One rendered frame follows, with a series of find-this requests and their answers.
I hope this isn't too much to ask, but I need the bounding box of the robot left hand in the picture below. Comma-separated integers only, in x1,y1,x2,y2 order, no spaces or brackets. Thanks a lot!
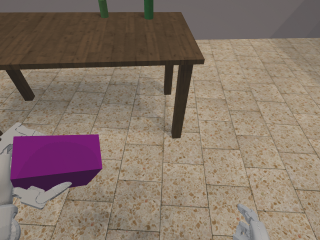
0,122,72,210

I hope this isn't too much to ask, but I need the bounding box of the robot right hand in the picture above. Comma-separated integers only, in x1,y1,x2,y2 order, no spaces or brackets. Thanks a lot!
232,203,270,240

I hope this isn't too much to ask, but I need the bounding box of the table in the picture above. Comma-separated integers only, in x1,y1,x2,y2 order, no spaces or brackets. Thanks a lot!
0,12,205,141

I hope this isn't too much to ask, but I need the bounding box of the sponge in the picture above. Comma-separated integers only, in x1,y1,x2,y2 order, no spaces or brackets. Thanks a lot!
10,134,103,192

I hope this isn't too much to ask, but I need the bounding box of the robot left forearm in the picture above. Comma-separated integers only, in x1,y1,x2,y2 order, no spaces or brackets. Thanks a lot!
0,204,21,240

